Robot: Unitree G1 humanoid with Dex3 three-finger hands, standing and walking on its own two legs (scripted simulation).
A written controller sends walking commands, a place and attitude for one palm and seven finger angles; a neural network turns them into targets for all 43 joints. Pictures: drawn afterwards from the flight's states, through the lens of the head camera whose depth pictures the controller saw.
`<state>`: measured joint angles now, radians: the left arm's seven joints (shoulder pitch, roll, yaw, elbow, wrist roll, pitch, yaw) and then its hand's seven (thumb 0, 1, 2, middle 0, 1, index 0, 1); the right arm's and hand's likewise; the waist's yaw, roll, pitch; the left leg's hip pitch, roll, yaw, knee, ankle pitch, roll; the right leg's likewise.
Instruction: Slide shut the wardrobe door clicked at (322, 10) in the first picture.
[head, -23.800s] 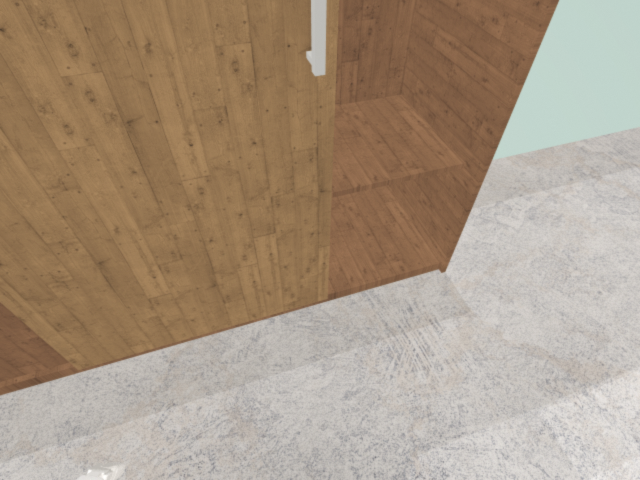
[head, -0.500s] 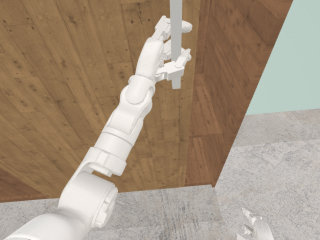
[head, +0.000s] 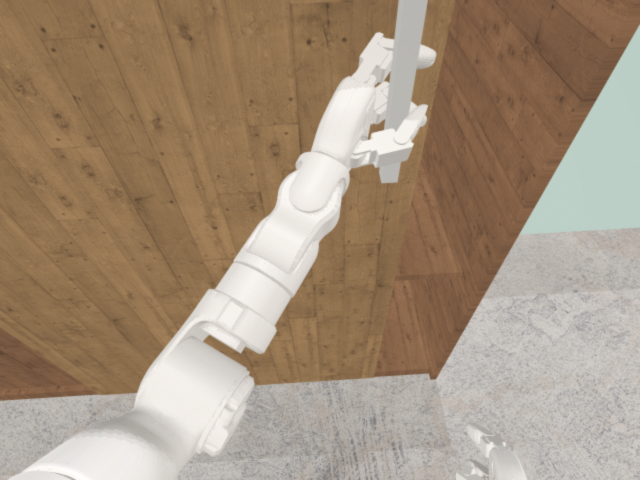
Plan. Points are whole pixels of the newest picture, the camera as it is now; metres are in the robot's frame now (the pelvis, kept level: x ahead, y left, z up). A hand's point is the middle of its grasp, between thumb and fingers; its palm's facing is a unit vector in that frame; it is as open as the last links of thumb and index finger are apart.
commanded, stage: stop walking and hold the door there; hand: left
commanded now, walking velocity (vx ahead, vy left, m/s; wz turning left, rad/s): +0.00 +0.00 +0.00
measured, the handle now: (395, 81) +0.46 -0.08 +0.26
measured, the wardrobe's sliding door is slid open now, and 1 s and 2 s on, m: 0.18 0.18 0.18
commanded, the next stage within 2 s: none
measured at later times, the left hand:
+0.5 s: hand (407, 140) +0.39 -0.08 +0.24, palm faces -0.33 -0.93 -0.16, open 7.2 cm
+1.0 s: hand (411, 138) +0.39 -0.09 +0.24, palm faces -0.26 -0.95 -0.14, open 7.0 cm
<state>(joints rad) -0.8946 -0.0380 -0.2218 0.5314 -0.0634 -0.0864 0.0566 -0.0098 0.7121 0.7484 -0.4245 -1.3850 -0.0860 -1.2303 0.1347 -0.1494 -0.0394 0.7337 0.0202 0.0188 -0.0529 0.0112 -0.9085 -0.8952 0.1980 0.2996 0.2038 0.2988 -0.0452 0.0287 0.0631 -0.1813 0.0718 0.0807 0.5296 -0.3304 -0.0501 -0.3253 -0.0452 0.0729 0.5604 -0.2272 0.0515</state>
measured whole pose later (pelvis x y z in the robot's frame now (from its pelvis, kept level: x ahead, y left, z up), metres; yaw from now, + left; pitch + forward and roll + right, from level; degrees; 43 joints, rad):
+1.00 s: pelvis +0.00 -0.07 -0.01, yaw +5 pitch -2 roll +0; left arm -0.79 0.03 -0.17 0.37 -0.09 -0.06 0.06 -0.02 0.69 0.84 -0.46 -1.40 -0.12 -1.26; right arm 0.12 -0.15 -0.05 0.68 0.06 0.11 -0.03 0.01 -0.91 -0.90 0.20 0.30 0.20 0.30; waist -0.07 0.04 0.08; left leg -0.21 0.17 0.03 0.57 -0.31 -0.08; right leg -0.33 0.02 -0.06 0.63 -0.28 -0.05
